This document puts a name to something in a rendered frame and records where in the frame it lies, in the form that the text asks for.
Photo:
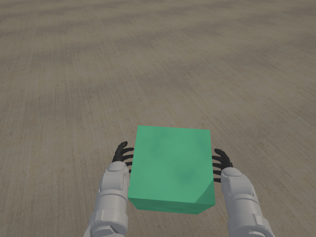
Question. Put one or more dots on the right robot forearm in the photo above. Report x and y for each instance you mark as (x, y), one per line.
(244, 212)

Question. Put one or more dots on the carton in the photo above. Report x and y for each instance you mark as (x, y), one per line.
(172, 170)

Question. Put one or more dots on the left robot forearm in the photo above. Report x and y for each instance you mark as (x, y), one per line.
(109, 215)

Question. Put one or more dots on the robot right hand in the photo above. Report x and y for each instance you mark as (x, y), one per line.
(225, 162)

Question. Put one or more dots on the robot left hand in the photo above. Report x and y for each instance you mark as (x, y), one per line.
(120, 151)

